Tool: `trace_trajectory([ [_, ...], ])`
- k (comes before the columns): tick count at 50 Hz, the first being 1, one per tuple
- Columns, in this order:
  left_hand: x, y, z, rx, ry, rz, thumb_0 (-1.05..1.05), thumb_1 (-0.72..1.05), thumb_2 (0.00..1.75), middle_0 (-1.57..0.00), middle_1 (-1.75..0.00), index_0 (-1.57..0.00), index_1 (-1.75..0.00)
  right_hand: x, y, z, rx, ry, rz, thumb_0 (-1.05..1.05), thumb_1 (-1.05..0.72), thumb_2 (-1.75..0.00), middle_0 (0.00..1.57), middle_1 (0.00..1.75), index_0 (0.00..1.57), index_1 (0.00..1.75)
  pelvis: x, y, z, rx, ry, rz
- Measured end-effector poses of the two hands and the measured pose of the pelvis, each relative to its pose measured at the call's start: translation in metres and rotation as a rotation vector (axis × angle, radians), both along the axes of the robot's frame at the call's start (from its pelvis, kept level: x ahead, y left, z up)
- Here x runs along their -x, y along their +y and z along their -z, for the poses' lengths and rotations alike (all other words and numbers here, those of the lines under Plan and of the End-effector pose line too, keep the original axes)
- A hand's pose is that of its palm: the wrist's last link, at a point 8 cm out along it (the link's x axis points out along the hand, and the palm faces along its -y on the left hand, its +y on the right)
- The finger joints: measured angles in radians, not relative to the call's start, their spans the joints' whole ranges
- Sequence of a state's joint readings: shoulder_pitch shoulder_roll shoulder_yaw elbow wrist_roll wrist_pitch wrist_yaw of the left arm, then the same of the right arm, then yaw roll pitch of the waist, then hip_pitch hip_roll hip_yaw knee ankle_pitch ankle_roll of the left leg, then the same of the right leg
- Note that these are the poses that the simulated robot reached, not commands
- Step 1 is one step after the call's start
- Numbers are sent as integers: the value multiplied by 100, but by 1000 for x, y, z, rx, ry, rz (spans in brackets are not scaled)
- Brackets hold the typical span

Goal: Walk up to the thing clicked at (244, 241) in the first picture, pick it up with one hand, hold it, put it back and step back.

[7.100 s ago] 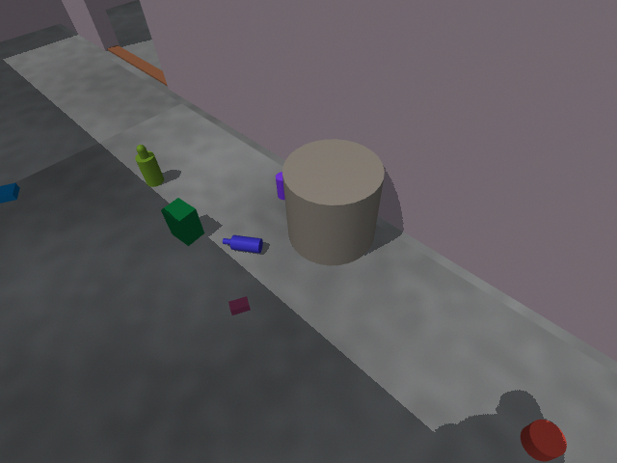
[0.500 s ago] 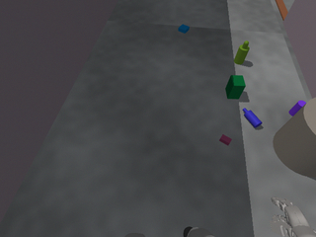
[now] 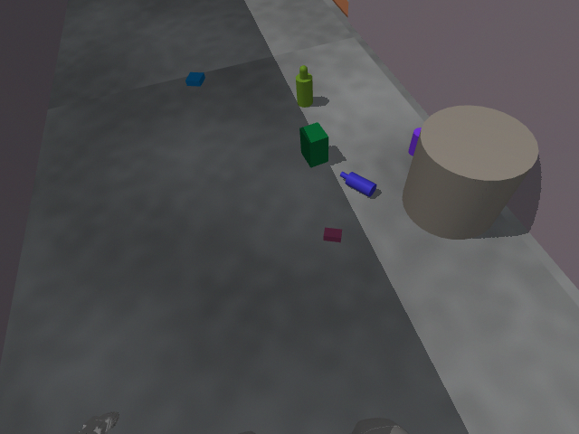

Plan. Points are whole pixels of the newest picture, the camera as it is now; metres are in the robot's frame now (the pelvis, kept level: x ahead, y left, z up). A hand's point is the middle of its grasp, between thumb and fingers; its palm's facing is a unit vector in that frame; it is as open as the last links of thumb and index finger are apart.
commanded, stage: walk up
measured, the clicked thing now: (356, 182) +1.11 -0.32 -0.73
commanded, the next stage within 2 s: stand in 1.44 s
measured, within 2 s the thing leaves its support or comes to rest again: neither
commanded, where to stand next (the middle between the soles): +0.08 +0.02 m, yaw -18 degrees
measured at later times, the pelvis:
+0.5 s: pelvis +0.03 +0.03 +0.00, yaw -12 degrees
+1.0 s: pelvis +0.03 +0.01 +0.00, yaw -18 degrees
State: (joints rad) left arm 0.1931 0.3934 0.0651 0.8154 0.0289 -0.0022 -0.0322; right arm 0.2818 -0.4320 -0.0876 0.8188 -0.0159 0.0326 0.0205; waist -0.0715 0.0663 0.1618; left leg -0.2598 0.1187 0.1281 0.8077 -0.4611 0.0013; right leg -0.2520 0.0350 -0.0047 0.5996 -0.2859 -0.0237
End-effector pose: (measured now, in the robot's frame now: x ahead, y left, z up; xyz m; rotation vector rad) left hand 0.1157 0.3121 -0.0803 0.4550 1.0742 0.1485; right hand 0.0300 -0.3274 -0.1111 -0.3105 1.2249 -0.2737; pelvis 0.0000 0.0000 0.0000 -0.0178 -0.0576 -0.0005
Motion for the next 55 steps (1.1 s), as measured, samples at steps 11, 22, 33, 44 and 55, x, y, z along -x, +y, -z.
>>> trace_trajectory([
  [11,-30,-25,-3,38,-27,57,0,90,90,-21,-30,-21,-30,-5,9,-5,-19,-23,35,1,-90,-90,20,30,20,30,-19,-1,-8,-18,4,111],
  [22,-54,0,41,76,41,88,1,91,90,-21,-30,-21,-30,-18,32,-25,71,-88,82,1,-90,-90,20,30,20,30,-30,25,5,-10,1,190],
  [33,-50,2,29,24,138,147,1,91,90,-21,-30,-20,-30,-11,21,-28,57,-111,114,1,-90,-90,20,30,21,30,-31,18,-3,-6,16,264],
  [44,-60,-28,10,-34,74,200,1,91,90,-21,-30,-21,-30,3,13,13,-48,-102,223,1,-90,-90,20,30,20,30,-28,3,3,-20,5,317],
  [55,-105,-49,20,69,-10,240,1,91,90,-21,-30,-21,-30,35,41,3,-45,-37,255,1,-90,-90,20,30,20,30,-25,15,-3,-26,1,335],
])
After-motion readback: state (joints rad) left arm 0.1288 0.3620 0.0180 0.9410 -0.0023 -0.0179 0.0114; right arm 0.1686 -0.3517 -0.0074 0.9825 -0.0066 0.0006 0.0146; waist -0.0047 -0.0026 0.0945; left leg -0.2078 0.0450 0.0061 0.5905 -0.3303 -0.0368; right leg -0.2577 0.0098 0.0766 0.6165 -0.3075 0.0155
